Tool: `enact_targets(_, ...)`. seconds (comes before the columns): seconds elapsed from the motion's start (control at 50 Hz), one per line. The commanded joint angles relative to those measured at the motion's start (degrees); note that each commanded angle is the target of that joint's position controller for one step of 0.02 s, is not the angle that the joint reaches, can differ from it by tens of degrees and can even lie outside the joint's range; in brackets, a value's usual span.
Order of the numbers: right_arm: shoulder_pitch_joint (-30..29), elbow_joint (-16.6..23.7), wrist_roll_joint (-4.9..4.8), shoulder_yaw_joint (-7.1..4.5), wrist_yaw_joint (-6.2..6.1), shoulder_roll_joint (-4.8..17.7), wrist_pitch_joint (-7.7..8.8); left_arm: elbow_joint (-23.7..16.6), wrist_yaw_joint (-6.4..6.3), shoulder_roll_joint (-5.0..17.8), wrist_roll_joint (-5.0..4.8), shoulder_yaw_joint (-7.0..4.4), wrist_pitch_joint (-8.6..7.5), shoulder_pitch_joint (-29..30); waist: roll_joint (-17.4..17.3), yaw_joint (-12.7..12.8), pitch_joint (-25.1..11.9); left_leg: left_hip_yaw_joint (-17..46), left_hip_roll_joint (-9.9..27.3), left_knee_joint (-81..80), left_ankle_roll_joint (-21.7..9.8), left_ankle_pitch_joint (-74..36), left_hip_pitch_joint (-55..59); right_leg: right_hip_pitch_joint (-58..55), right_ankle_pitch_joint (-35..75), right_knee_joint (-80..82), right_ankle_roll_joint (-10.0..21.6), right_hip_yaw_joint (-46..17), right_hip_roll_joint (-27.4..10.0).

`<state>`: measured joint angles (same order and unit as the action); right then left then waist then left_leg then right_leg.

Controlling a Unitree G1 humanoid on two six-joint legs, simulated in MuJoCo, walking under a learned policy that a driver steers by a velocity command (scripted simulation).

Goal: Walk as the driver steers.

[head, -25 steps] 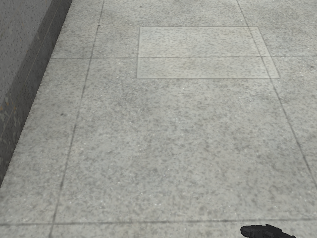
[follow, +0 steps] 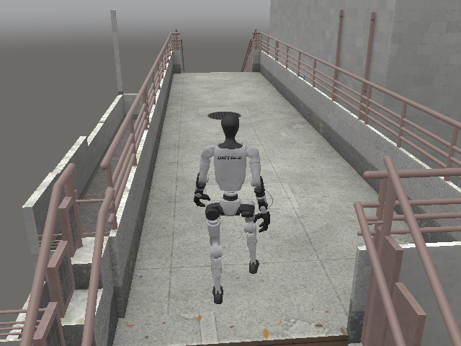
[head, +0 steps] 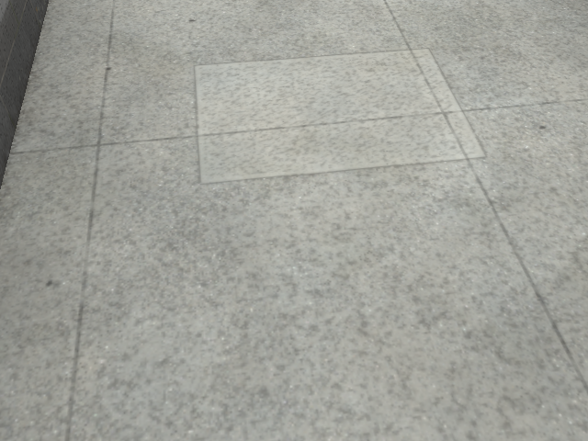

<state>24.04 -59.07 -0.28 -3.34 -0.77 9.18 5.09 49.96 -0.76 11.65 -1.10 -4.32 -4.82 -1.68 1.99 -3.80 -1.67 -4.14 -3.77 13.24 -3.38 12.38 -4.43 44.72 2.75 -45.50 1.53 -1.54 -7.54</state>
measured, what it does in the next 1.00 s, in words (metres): walks ahead, turning left: right foot, then left foot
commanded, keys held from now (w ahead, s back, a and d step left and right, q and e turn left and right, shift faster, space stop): w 0.08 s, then w+q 0.76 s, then w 0.02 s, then w+e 0.14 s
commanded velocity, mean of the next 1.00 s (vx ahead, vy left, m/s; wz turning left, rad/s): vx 0.50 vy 0.00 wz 0.36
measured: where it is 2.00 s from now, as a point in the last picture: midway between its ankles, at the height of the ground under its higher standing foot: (216, 267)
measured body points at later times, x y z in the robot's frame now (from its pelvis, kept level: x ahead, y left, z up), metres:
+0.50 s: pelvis +0.26 -0.05 +0.00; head +0.28 -0.05 +0.45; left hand +0.24 +0.21 -0.14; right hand +0.46 -0.29 -0.11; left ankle +0.37 +0.14 -0.66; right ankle +0.24 -0.15 -0.75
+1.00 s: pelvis +0.51 +0.08 +0.00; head +0.53 +0.11 +0.45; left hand +0.57 +0.40 -0.10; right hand +0.67 -0.14 -0.12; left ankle +0.46 +0.13 -0.75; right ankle +0.69 -0.05 -0.67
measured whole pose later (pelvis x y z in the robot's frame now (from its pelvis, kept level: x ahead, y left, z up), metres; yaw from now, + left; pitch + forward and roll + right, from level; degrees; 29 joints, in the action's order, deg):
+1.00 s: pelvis +0.51 +0.08 +0.00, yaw +24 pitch +3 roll +0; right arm 17.3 -47.1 -0.1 -4.1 -0.2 12.5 3.4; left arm 45.9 -0.6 15.8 0.2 -4.6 -5.6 -4.0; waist 2.2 -1.7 0.5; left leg 1.1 -5.5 18.1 -5.3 10.9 -9.9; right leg 41.7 -7.3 -55.2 -1.3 -1.9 -8.0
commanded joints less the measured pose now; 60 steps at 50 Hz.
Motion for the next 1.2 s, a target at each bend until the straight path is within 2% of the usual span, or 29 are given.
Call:
enact_targets(0.02, -0.07, 3.01, -0.72, -1.52, -0.52, 8.79, 0.74, -4.67, 0.69, 1.69, -0.37, 0.22, -0.11, 7.42, -4.82, 0.54, 4.18, 7.4, 15.3, -5.14, -7.56, -13.85, -1.65, -3.5, 3.19, 7.48, 0.01, 1.49, 1.54)
enact_targets(0.1, 1.65, 1.99, -0.81, -2.21, -0.85, 9.73, -0.59, -6.82, 1.91, 2.61, -0.59, 0.46, -0.75, 11.91, -5.58, -0.26, 5.59, 8.65, 18.09, -0.02, -7.25, -17.75, 5.91, -4.65, -4.1, 13.79, 1.57, 2.17, 2.97)
enact_targets(0.14, -0.28, 2.41, -0.83, -2.56, -0.9, 10.88, -0.96, -5.75, 2.04, 5.09, -0.15, -0.6, -1.41, 6.65, -7.0, 3.29, 2.63, 9.13, 17.46, 6.5, -6.28, -29.93, 5.6, -15.11, -8.0, 16.96, 2.86, 3.7, 5.9)
enact_targets(0.16, -1.71, 2.94, -1.02, -2.34, -0.85, 10.36, -1.09, -3.21, 1.8, 7.47, 0.2, -1.83, -1.63, -1.59, -6.77, 7.11, -1.8, 7.73, 14.83, 14.62, -5.1, -35.99, 3.54, -26.32, -7.82, 18.14, 4.0, 4.65, 7.48)
enact_targets(0.18, -4.03, 4.81, -0.4, -1.73, -0.71, 8.94, -0.89, -0.27, 1.33, 11.84, 1.13, -3.29, -1.92, -14.1, -4.45, 11.75, -10.1, 5.7, 11.53, 29.74, -3.03, -28.79, -8.21, -46.18, -2.39, 14.05, 7.01, -2.04, 0.81)
enact_targets(0.2, 1.07, 5.84, -0.36, -0.14, -0.41, 3.38, 0.23, 0.95, 0.89, 17.06, 1.8, -4.42, -1.65, -21.6, 8.39, 11.11, -19.07, 2.33, 2.6, 52.67, 1.77, -1.36, -32.41, -69.79, -6.1, 16.89, 14.86, -24.77, -14.83)
enact_targets(0.22, 1.13, 5.05, -1.19, -0.47, 0.24, 5.33, 1.63, 0.73, 0.64, 13.1, 1.75, -3.15, -1.17, -23.08, 12.54, 11.78, -24.61, 11.28, 1.52, 63.31, 1.52, 19.38, -38.77, -70.55, -9.61, 24.07, 16.36, -38.01, -17.57)
enact_targets(0.24, -3.06, 6.09, -2.55, -1.75, 0.25, 8.61, 1.75, -0.2, 0.31, 10.23, 1.64, -2.32, -0.94, -18.02, 9.36, 10.8, -17.1, 11.74, 4.87, 67.89, 1.43, 15.93, -43.77, -63.88, -13.6, 25.27, 13.64, -30.03, -16.07)
enact_targets(0.28, -10.1, 8.41, -1.59, -2.29, -0.58, 9.16, 0.59, -1.5, 0.57, 5.9, 1.59, -0.94, -1.19, -8.64, 2.13, 7.24, -6.48, 8.52, 10.22, 64.38, 0.77, 6.79, -40.66, -44.19, -13.2, 29.96, 10.39, -16.74, -12.37)
enact_targets(0.32, -7.82, 8.62, -1.44, -2.64, -0.89, 7.0, -1.49, -0.56, 1.04, 3.86, 2.37, -0.51, -1.59, -5.63, 4.1, 3.32, -2.39, 9.4, 12.28, 60.71, 0.15, 3.53, -34.17, -33.28, -12.12, 34.21, 8.38, -8.87, -9.36)
enact_targets(0.36, -7.79, 9.3, -1.65, -2.6, -0.97, 5.8, -2.62, 0.47, 0.82, 4.93, 2.37, -0.85, -1.78, -6.4, 3.68, 2.38, -0.18, 9.62, 12.44, 58.79, 0.21, 0.86, -34.86, -30.8, -8.5, 36.43, 8.23, -3.38, -8.61)
enact_targets(0.42, -11.75, 11.1, -0.92, -2.84, -0.81, 6.63, -3.0, 1.57, -0.27, 6.83, 2.56, -1.3, -1.81, -8.68, 1.4, 2.62, 1.23, 10.93, 12.1, 52.69, 1.13, -6.72, -39.16, -32.54, -2.2, 36.81, 8.25, 2.29, -8.38)
enact_targets(0.5, -18.06, 13.41, -0.67, -2.28, 0.6, 6.23, -2.97, 1.91, -1.25, 8.49, 2.14, -1.62, -1.58, -10.37, 1.03, 3.93, 2.34, 8.03, 11.42, 39.28, 1.45, -15.0, -37.88, -35.45, -1.29, 37.16, 6.93, 8.02, -7.52)
enact_targets(0.62, -27.77, 18.34, -0.93, -1.37, 2.76, 6.03, -3.33, 3.29, -1.58, 11.37, 0.71, -2.79, 0.1, -16.01, 0.83, 7.67, 6.36, 2.59, 10.31, 28.16, -0.45, -7.35, -39.73, -47.29, 1.01, 33.84, 6.21, 11.53, -11.1)
enact_targets(0.68, -24.12, 19.16, -0.86, -2.38, 3.36, 8.25, -3.54, 2.53, -1.5, 13.86, -0.28, -3.52, 0.96, -14.0, 3.63, 4.35, 3.14, -2.85, 5.39, 25.7, -3.25, 2.0, -29.24, -48.64, 25.28, 23.83, 4.65, 14.34, -11.03)
enact_targets(0.7, -17.71, 17.7, -1.08, -3.44, 3.35, 9.86, -3.45, 2.16, -1.51, 14.57, -0.63, -3.61, 1.39, -12.57, 3.66, 0.54, -0.07, -4.87, 2.35, 22.17, -4.71, 1.01, -20.75, -47.96, 33.54, 14.98, 3.56, 16.02, -9.57)
enact_targets(0.72, -7.81, 14.78, -1.27, -5.54, 2.82, 13.67, -3.31, 1.89, -1.46, 13.97, -0.58, -3.27, 1.6, -12.63, 2.03, -3.83, -5.38, -4.51, -0.58, 18.29, -6.86, -2.99, -5.48, -42.26, 31.54, 1.66, 1.63, 17.26, -6.72)
enact_targets(0.74, -0.34, 13.24, -1.12, -7.45, 1.7, 20.39, -3.51, -0.08, -1.42, 10.17, 1.6, -2.06, 1.03, -12.31, -7.8, -5.05, -9.52, 14.31, 11.12, 17.97, -10.95, -8.29, 11.1, -24.0, 3.12, -18.47, -1.6, 17.08, -3.31)
enact_targets(0.76, -3.06, 15.16, -0.89, -7.17, 1.87, 23.73, -2.69, -3.92, -0.68, 4.79, 1.56, -0.32, -1.48, -14.37, -18.28, 0.94, -16.58, 48.37, 22.57, 6.39, -22.31, 1.94, 25.1, -2.67, -35.19, -35.51, -4.32, 5.89, 9.2)
enact_targets(0.78, -0.4, 15.69, 0.01, -5.7, 2.15, 19.2, -2.37, -4.94, 0.29, 9.19, -0.96, -1.13, -3.89, -7.99, -10.85, -3.16, -17.43, 48.51, 22.82, 2.06, -20.38, 1.8, 26.54, 4.19, -32.85, -38.82, -2.93, -2.85, 7.28)
enact_targets(0.8, -2.25, 15.47, 0.06, -4.86, 1.9, 15.75, -1.94, -5.79, 0.63, 9.14, -1.92, -0.96, -4.74, -5.46, -9.5, -2.42, -11.72, 39.19, 21.05, 3.77, -17.8, -2.49, 22.21, 7.48, -28.45, -37.07, -1.38, -2.07, 4.71)
enact_targets(0.82, -6.97, 16.59, -0.44, -4.11, 1.88, 13.49, -1.67, -5.0, 0.22, 8.88, -0.62, -0.93, -4.88, -5.44, -3.81, 0.27, -7.52, 31.54, 18.46, 4.25, -15.46, -8.16, 12.66, 3.85, -24.08, -31.99, -0.9, -2.39, 1.83)
enact_targets(0.84, -10.91, 17.47, -0.52, -3.44, 1.78, 11.55, -1.47, -4.84, -0.24, 9.96, 0.72, -1.62, -4.31, -5.5, -3.48, 2.46, -5.56, 26.43, 16.41, 3.78, -13.89, -13.06, 4.47, -1.21, -21.75, -26.86, -1.16, -2.34, 0.1)
enact_targets(0.86, -12.67, 18.19, -0.15, -2.8, 1.56, 9.97, -1.32, -4.72, -0.13, 10.06, 0.74, -1.94, -3.29, -6.89, -3.56, 4.29, -4.69, 23.86, 15.18, 2.62, -13.33, -15.58, -0.15, -4.7, -20.29, -24.61, -1.35, -2.47, -0.92)
enact_targets(0.9, -12.26, 17.64, -0.18, -2.64, 0.68, 10.47, -0.91, -4.79, 0.05, 8.55, 0.95, -1.66, -1.59, -8.41, -3.16, 5.71, -3.88, 20.71, 14.8, 1.0, -13.0, -20.14, -3.9, -6.3, -18.42, -19.65, -2.54, -1.42, -1.27)
enact_targets(0.94, -10.06, 16.68, 0.14, -2.96, 0.25, 12.48, -0.66, -5.6, -0.05, 7.51, 1.78, -1.16, -0.87, -6.07, -3.27, 4.91, -2.01, 17.03, 14.4, -0.67, -12.33, -23.97, -5.29, -4.54, -13.24, -14.2, -3.44, -0.61, -1.38)
enact_targets(1.06, -6.67, 14.8, 0.59, -2.66, 0.57, 12.47, 0.06, -7.46, 1.31, 6.68, 0.26, -0.08, -0.77, 2.31, -5.86, 0.55, 1.62, 7.77, 12.31, -2.84, -7.3, -22.22, -2.39, -5.64, 5.82, 4.24, -0.72, 1.55, 1.04)
enact_targets(1.14, -4.8, 13.04, 0.61, -2.88, -0.11, 13.71, -0.54, -9.89, 2.92, 7.06, -0.2, 0.28, -0.78, 6.7, -4.67, -1.26, 4.66, 7.18, 16.66, -1.23, -6.8, -22.17, 8.05, 0.71, 1.14, 9.71, 0.74, 0.65, 2.43)
enact_targets(1.2, -5.89, 12.94, 0.07, -3.03, -0.99, 14.23, -1.39, -11.01, 4.36, 6.84, -0.32, 0.44, -1.0, 5.85, -6.21, -0.06, 3.73, 4.53, 18.09, 3.91, -5.31, -34.87, 12.2, -1.46, -5.15, 12.22, 2.77, 3.04, 4.95)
